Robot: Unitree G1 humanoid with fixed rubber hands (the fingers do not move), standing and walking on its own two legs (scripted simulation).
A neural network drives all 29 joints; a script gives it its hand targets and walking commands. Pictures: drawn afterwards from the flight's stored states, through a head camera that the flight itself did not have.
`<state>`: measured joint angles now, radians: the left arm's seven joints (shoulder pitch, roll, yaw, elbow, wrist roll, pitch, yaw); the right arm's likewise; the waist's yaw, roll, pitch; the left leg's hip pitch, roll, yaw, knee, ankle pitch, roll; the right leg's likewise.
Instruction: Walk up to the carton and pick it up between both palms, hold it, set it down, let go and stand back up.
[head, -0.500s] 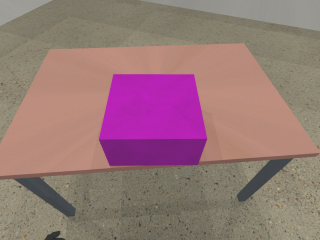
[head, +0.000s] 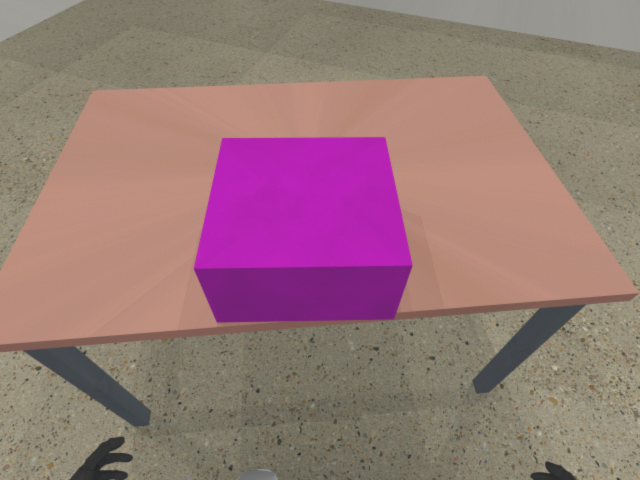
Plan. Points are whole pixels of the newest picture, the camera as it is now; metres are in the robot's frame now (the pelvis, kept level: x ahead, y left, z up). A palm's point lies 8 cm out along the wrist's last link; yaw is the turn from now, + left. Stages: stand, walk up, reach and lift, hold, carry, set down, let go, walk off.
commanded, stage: reach and lift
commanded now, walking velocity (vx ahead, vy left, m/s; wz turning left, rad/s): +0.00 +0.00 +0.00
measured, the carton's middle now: (305, 225) +0.51 +0.05 -0.03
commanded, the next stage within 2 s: none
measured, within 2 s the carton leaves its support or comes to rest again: neither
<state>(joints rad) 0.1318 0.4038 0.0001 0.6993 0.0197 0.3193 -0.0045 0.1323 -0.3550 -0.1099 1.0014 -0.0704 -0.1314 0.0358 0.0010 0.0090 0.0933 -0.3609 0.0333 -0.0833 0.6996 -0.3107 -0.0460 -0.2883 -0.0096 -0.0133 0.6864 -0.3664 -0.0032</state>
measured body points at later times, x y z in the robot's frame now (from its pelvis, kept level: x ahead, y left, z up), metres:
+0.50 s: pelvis -0.01 -0.02 +0.01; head +0.02 +0.01 +0.46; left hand +0.19 +0.27 -0.06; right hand +0.14 -0.32 -0.06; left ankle +0.04 +0.15 -0.72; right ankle +0.00 -0.13 -0.72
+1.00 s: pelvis +0.00 -0.01 +0.02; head +0.02 +0.00 +0.47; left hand +0.19 +0.27 -0.03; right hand +0.16 -0.27 -0.03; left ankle +0.04 +0.15 -0.72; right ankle +0.00 -0.13 -0.72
